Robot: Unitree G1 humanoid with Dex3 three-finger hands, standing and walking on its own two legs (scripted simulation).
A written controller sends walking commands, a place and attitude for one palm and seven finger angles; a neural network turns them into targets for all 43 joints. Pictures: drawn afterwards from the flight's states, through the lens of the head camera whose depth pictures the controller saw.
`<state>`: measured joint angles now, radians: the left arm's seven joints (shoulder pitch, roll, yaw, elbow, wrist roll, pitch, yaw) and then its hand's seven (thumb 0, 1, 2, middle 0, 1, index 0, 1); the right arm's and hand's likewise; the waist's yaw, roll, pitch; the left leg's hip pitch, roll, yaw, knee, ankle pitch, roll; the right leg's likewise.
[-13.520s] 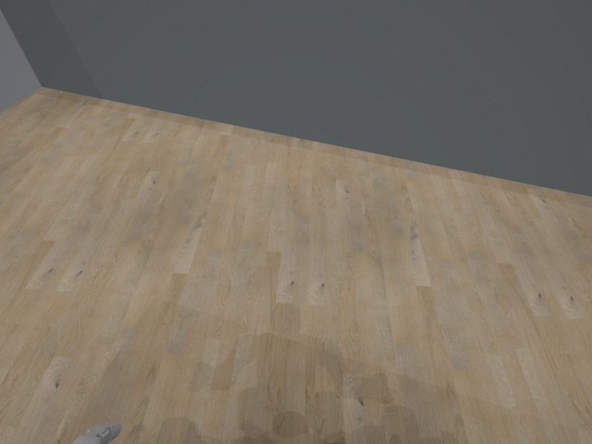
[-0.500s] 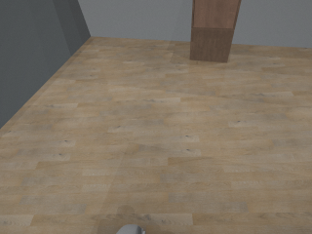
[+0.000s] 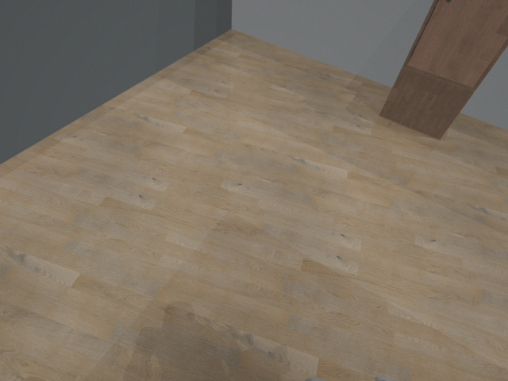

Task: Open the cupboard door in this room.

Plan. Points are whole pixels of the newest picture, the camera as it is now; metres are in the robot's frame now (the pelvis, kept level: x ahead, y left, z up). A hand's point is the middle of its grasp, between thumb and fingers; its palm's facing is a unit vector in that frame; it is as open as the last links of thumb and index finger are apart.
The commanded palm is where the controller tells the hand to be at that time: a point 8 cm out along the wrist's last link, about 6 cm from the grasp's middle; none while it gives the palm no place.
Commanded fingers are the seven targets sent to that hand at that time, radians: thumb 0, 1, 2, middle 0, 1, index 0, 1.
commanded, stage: turn or walk to find it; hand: left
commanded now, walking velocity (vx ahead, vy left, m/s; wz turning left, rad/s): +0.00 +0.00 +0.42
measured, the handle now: out of the picture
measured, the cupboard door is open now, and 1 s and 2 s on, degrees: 0 0 0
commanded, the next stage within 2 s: none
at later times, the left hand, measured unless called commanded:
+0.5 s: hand out of the picture +0.04 +0.14 -0.14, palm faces +0.21 -0.93 -0.29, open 7.4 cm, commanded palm none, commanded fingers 0.00 0.90 0.90 -0.20 -0.30 -0.20 -0.30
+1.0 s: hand out of the picture -0.14 +0.18 -0.19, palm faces +0.48 -0.85 -0.22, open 7.4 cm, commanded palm none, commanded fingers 0.00 0.90 0.90 -0.20 -0.30 -0.20 -0.30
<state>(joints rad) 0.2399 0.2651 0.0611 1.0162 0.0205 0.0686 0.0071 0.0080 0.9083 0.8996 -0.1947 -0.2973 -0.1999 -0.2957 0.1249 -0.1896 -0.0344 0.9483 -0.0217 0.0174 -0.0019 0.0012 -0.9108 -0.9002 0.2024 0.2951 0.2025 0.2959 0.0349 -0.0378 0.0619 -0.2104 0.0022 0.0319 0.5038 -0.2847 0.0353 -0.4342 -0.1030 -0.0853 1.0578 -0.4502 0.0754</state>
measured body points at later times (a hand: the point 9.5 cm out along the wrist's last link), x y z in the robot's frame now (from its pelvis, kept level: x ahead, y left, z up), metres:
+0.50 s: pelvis -0.01 -0.06 +0.00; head +0.01 -0.10 +0.45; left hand +0.03 +0.19 -0.12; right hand +0.05 -0.31 -0.17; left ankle -0.07 +0.09 -0.65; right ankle +0.01 -0.14 -0.74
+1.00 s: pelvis -0.06 -0.01 +0.00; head -0.05 +0.03 +0.45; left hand -0.16 +0.23 -0.17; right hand +0.15 -0.19 -0.12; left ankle -0.09 +0.06 -0.74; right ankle -0.01 -0.16 -0.67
